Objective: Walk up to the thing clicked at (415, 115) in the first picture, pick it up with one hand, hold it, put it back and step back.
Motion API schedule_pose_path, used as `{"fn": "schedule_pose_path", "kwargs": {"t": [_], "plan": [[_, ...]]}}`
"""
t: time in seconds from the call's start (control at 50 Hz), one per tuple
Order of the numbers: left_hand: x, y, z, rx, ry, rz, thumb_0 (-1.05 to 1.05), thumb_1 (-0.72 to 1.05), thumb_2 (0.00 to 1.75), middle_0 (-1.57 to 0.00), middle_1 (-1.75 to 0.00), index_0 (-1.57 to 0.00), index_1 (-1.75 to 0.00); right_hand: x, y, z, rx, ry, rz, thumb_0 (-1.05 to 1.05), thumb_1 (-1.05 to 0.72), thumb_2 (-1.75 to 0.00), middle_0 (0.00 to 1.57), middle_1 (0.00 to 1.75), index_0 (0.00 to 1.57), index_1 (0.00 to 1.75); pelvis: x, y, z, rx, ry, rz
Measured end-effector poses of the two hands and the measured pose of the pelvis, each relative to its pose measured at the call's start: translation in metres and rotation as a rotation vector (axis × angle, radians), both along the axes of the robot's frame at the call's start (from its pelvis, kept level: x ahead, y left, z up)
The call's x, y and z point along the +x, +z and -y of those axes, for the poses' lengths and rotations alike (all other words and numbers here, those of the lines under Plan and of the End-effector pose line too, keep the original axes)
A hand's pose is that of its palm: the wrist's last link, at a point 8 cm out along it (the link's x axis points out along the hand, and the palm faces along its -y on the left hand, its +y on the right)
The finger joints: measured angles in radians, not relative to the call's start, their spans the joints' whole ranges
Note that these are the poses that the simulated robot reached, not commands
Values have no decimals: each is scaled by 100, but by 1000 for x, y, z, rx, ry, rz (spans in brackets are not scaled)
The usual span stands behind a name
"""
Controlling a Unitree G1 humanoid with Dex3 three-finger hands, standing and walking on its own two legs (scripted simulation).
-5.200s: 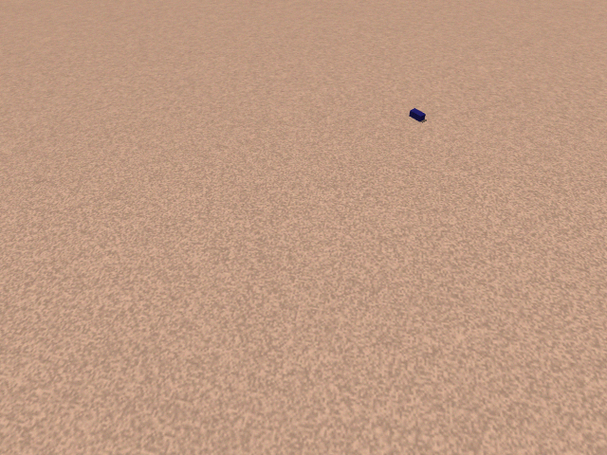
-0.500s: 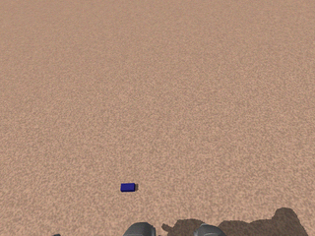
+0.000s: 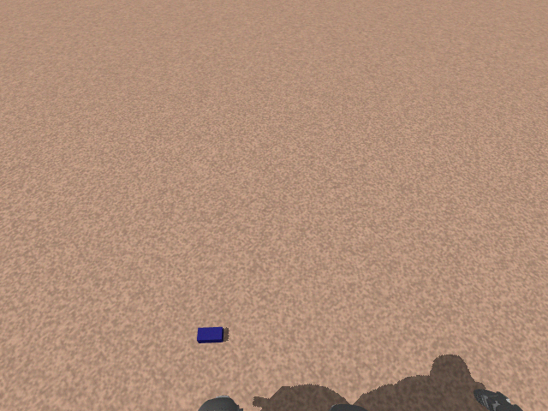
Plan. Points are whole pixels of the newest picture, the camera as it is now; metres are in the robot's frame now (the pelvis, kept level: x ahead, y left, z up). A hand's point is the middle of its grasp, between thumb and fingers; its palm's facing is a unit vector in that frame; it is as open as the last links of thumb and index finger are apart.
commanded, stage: walk up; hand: left
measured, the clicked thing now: (210, 335) +0.43 +0.24 -0.73
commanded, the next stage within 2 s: none
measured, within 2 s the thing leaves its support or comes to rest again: neither
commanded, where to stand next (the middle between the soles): +0.06 -0.04 m, yaw +1 degrees
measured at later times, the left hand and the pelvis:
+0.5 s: hand out of the picture +0.12 +0.24 -0.13, palm faces -0.06 -0.94 -0.34, open 7.4 cm; pelvis +0.00 -0.01 +0.02, yaw -1 degrees
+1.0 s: hand out of the picture +0.12 +0.24 -0.13, palm faces -0.06 -0.95 -0.31, open 7.4 cm; pelvis +0.01 -0.01 +0.03, yaw -3 degrees
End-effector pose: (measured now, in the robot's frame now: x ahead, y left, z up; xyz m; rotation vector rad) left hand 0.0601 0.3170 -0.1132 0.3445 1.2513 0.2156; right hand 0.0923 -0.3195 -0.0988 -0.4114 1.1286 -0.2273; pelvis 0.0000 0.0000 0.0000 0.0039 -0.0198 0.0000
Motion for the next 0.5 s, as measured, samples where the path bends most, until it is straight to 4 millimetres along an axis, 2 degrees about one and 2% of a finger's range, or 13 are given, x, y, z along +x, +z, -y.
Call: {"fn": "schedule_pose_path", "kwargs": {"t": [0.2,0.5], "plan": [[22,10,19,-7,-37,52,1,90,90,-20,-30,-20,-30,-7,-1,15,14,-32,-5,0,-91,-90,21,30,21,30,-3,5,12,10,-6,13],[52,21,31,-32,-60,72,1,90,90,-20,-30,-20,-30,-44,0,13,35,-86,-108,1,-91,-90,21,30,21,30,4,16,14,9,-22,7]]}}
